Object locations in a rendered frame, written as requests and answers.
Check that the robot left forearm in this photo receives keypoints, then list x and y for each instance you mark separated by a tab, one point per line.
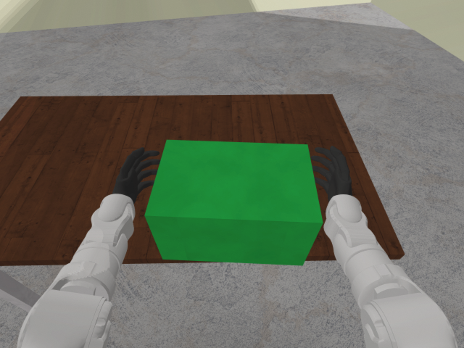
96	263

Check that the robot right hand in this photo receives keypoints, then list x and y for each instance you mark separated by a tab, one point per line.
338	178

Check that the table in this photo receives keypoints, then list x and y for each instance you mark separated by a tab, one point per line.
60	157

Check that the right robot upper arm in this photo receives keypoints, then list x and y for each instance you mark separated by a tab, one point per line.
406	321

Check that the left robot upper arm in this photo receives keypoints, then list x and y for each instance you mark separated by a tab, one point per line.
69	320

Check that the robot right forearm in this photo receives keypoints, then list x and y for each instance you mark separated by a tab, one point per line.
370	271

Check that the carton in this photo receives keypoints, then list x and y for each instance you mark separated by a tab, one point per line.
219	201

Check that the robot left hand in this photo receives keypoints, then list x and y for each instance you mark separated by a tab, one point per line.
129	180

